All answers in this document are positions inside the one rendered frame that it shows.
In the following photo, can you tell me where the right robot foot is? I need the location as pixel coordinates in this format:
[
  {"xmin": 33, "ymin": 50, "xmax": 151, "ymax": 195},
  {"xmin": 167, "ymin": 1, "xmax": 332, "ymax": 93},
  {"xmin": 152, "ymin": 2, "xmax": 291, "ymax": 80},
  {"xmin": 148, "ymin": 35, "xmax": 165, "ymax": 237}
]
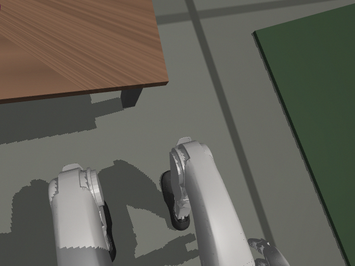
[{"xmin": 161, "ymin": 170, "xmax": 190, "ymax": 231}]

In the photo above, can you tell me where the coffee table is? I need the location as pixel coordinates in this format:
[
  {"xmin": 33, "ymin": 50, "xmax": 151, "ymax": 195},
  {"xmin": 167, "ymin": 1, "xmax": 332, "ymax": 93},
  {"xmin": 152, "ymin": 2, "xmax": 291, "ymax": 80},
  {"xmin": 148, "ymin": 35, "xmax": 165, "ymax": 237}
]
[{"xmin": 0, "ymin": 0, "xmax": 169, "ymax": 108}]

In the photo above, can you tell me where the right robot hand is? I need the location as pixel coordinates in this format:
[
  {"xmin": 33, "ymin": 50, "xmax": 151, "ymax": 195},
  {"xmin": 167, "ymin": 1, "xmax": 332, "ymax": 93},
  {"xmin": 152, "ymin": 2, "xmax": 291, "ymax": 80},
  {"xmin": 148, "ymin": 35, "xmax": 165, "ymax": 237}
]
[{"xmin": 248, "ymin": 238, "xmax": 290, "ymax": 266}]

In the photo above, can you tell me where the left robot foot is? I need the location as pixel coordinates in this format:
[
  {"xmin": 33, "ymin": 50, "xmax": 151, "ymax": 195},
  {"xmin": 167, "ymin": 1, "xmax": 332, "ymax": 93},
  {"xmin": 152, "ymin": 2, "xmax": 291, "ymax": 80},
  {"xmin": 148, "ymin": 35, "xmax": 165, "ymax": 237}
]
[{"xmin": 103, "ymin": 201, "xmax": 116, "ymax": 262}]

